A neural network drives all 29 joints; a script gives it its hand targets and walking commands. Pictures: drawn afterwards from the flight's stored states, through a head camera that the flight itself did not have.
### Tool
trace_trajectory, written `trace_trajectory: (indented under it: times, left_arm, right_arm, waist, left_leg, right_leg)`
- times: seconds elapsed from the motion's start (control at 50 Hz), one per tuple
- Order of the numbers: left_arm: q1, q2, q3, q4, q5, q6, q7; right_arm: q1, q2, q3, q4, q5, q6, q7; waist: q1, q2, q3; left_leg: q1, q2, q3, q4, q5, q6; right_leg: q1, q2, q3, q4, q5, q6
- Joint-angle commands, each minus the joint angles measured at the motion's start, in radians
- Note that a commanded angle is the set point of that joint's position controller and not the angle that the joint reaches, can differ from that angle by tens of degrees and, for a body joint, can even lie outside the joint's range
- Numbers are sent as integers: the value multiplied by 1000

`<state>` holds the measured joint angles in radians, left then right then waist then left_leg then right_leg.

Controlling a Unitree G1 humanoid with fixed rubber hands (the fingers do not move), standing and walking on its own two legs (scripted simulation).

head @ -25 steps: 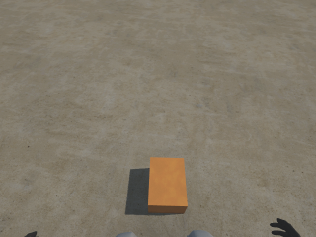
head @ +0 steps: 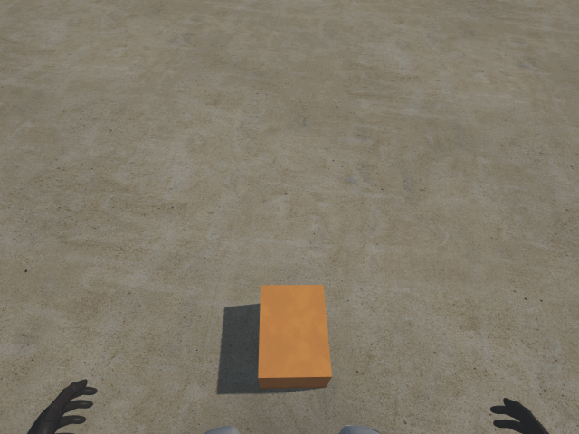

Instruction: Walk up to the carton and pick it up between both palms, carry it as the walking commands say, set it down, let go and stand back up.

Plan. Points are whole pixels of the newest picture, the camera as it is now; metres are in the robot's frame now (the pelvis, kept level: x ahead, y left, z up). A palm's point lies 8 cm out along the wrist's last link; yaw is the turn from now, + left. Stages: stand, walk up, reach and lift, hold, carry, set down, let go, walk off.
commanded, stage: walk up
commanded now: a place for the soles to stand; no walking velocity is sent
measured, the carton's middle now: (292, 335) +0.46 -0.02 -0.68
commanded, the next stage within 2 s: none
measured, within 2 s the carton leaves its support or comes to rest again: neither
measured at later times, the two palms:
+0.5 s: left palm out of the picture +0.12 +0.33 -0.07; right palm out of the picture +0.10 -0.33 -0.07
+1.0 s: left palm out of the picture +0.09 +0.25 -0.09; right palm out of the picture +0.08 -0.41 -0.06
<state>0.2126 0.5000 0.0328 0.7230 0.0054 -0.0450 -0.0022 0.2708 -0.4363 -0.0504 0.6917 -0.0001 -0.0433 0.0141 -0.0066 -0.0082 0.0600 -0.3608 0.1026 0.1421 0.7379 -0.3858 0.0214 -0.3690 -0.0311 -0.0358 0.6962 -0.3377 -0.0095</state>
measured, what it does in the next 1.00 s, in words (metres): steps on the spot: right foot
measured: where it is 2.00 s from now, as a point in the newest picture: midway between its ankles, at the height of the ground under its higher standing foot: outside the picture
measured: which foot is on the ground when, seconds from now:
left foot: down 0.00-1.00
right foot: down 0.00-0.82, up 0.84-0.98, down 1.00-1.00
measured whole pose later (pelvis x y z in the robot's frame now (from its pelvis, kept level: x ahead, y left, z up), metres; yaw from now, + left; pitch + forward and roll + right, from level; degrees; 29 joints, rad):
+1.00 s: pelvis -0.02 -0.08 +0.00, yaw +0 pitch -1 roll +0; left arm 0.23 0.49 0.05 0.72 0.01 0.04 -0.05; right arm 0.28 -0.44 -0.05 0.70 0.00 -0.06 -0.04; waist 0.01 -0.05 0.07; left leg -0.34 0.13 0.12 0.73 -0.35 0.00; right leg -0.38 -0.04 -0.03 0.76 -0.44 -0.03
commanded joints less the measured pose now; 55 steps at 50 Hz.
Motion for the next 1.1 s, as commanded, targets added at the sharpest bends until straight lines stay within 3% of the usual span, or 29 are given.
trace_trajectory:
  times: [0.0,0.08,0.14,0.22,0.26,0.36,0.38,0.44,0.48,0.54,0.56,0.58,0.6,0.64,0.72,0.74,0.76,0.78,0.8,0.82,0.84,0.88,0.92,0.94,0.96,0.98,1.0,1.02,1.08]
  left_arm:
    - [-28,139,44,-9,1,3,2]
    - [-4,155,48,12,8,2,-7]
    - [-21,147,50,-2,9,3,-11]
    - [-14,175,48,0,16,-6,-6]
    - [-43,154,43,2,11,-4,-7]
    - [-29,115,35,5,5,1,-10]
    - [-67,157,64,-68,49,33,-35]
    - [-72,132,60,-98,38,64,-46]
    - [-85,142,76,-96,45,71,-53]
    - [-19,149,92,-61,50,61,-62]
    - [41,188,103,-50,51,56,-58]
    - [68,249,118,-46,58,52,-54]
    - [58,274,119,-57,57,46,-48]
    - [37,245,113,-67,52,52,-39]
    - [-7,186,95,-104,52,69,-39]
    - [-35,182,85,-94,42,78,-45]
    - [-46,142,73,-90,35,79,-46]
    - [-51,79,56,-101,24,78,-49]
    - [-52,73,57,-97,20,89,-45]
    - [-94,128,72,-95,25,96,-39]
    - [-74,144,81,-91,19,92,-45]
    - [-19,139,84,-69,28,74,-59]
    - [58,120,86,-12,28,57,-56]
    - [62,115,79,3,28,41,-49]
    - [58,159,93,2,38,30,-40]
    - [40,222,96,-12,42,15,-32]
    - [9,261,95,-20,35,10,-24]
    - [-22,221,90,-14,32,10,-26]
    - [-68,174,76,-23,21,20,-21]
  right_arm:
    - [-23,-222,-47,15,-17,-28,-25]
    - [-46,-226,-47,9,-24,-23,-21]
    - [-45,-227,-52,4,-24,-24,-17]
    - [-59,-193,-44,3,-19,-17,-16]
    - [-36,-190,-46,11,-23,-18,-11]
    - [-39,-241,-46,14,-26,-31,-20]
    - [87,-333,-83,54,-11,-39,-48]
    - [144,-369,-111,58,-16,-44,-75]
    - [109,-364,-116,43,-21,-37,-81]
    - [28,-318,-87,22,-15,-32,-82]
    - [44,-282,-78,24,-16,-30,-80]
    - [50,-225,-69,8,-8,-22,-74]
    - [5,-193,-48,-12,-3,-8,-82]
    - [-2,-207,-60,12,2,-7,-79]
    - [129,-196,-67,58,-8,-24,-78]
    - [148,-196,-70,71,-6,-32,-79]
    - [188,-218,-77,78,-19,-43,-80]
    - [198,-292,-96,78,-42,-56,-86]
    - [173,-364,-99,54,-47,-63,-89]
    - [121,-379,-103,61,-30,-60,-90]
    - [72,-362,-99,37,-37,-57,-91]
    - [25,-321,-89,35,-39,-49,-81]
    - [-16,-312,-79,24,-36,-39,-63]
    - [-10,-258,-61,16,-40,-34,-51]
    - [26,-191,-44,9,-29,-33,-47]
    - [9,-134,-29,-1,-12,-25,-44]
    - [-38,-166,-33,-9,-8,-15,-47]
    - [-31,-187,-43,25,-10,-13,-46]
    - [50,-185,-48,64,-17,-22,-36]
  waist:
    - [-13,58,-186]
    - [5,19,-138]
    - [2,57,-143]
    - [-3,-38,-119]
    - [-18,-16,-136]
    - [5,67,-142]
    - [-24,35,-128]
    - [-43,114,-121]
    - [-35,133,-72]
    - [24,81,-30]
    - [41,-41,-82]
    - [50,-183,-98]
    - [71,-236,-67]
    - [63,-176,-71]
    - [27,-175,-95]
    - [4,-122,-99]
    - [-29,-50,-103]
    - [-57,161,-129]
    - [-26,212,-58]
    - [-53,133,-25]
    - [-27,129,29]
    - [-6,149,24]
    - [32,200,-21]
    - [37,154,-58]
    - [35,-3,-89]
    - [30,-185,-77]
    - [36,-167,-51]
    - [20,-111,-46]
    - [-11,-91,-56]
  left_leg:
    - [93,117,-145,-196,159,73]
    - [78,132,-115,-214,70,81]
    - [40,100,-116,-199,2,67]
    - [36,27,-81,-138,-73,34]
    - [88,19,-92,-154,-42,33]
    - [75,170,-171,-238,60,92]
    - [157,202,-215,-226,234,115]
    - [307,343,-330,-216,530,217]
    - [210,350,-332,-241,435,227]
    - [-4,206,-130,-156,282,114]
    - [-17,133,-51,-54,220,60]
    - [-132,-2,14,96,42,8]
    - [-223,-54,4,159,-282,-6]
    - [-158,-44,-49,223,-302,7]
    - [-53,-85,18,-30,-43,6]
    - [81,-92,17,-141,82,5]
    - [204,-42,-65,-235,79,32]
    - [319,166,-383,-341,63,105]
    - [221,383,-530,-410,14,201]
    - [153,395,-513,-410,3,267]
    - [72,365,-442,-375,103,272]
    - [42,251,-240,-321,39,177]
    - [-18,150,-126,-225,93,115]
    - [-39,118,-80,-166,62,80]
    - [-102,80,-30,-43,-1,42]
    - [-148,-19,-28,65,-116,-7]
    - [-157,-38,-80,89,-224,-5]
    - [-99,-15,-119,101,-202,4]
    - [37,-73,-35,-124,-17,9]
  right_leg:
    - [74,-45,52,20,249,-63]
    - [59,-33,30,-5,165,-68]
    - [68,-40,78,-35,134,-77]
    - [34,-94,186,-144,59,-111]
    - [9,-86,164,-136,40,-121]
    - [41,-34,19,-1,113,-50]
    - [-80,-40,18,68,202,-68]
    - [-254,-52,12,176,-121,-31]
    - [-205,-51,34,210,-231,-25]
    - [21,-21,-5,-9,30,-51]
    - [90,-41,56,-105,157,-88]
    - [170,-166,271,-229,174,-159]
    - [172,-249,379,-293,205,-247]
    - [95,-211,329,-279,165,-281]
    - [100,-129,206,-166,231,-222]
    - [10,-118,176,-130,192,-207]
    - [-84,-103,132,-48,111,-169]
    - [-235,-41,78,167,65,-80]
    - [-303,-21,37,258,-202,-21]
    - [-275,-53,92,326,-230,-28]
    - [-230,-49,86,356,-230,-22]
    - [-146,-56,26,166,-208,-25]
    - [35,10,-66,-11,-50,-26]
    - [128,26,-48,-98,-12,-31]
    - [176,-72,118,-193,-9,-68]
    - [135,-218,409,-323,-107,-146]
    - [100,-268,455,-345,-121,-218]
    - [37,-245,415,-351,-146,-219]
    - [17,-136,223,-220,-13,-149]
